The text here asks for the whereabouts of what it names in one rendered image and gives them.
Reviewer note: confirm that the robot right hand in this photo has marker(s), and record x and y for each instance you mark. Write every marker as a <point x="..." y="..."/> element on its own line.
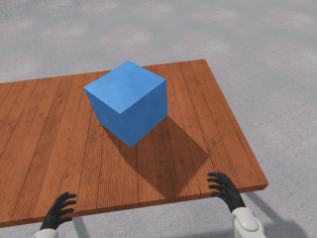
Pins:
<point x="229" y="193"/>

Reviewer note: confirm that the carton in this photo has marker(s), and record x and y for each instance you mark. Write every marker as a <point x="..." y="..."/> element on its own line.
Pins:
<point x="129" y="101"/>

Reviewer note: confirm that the robot left hand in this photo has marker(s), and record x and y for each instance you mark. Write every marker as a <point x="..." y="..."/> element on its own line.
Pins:
<point x="52" y="219"/>

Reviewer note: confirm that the robot right forearm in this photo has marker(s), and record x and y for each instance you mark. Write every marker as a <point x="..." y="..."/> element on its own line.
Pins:
<point x="245" y="224"/>

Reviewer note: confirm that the table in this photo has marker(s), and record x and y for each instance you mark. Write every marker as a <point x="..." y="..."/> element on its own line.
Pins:
<point x="51" y="142"/>

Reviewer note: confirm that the robot left forearm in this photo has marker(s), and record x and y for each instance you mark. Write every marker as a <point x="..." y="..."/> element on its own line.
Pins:
<point x="46" y="233"/>

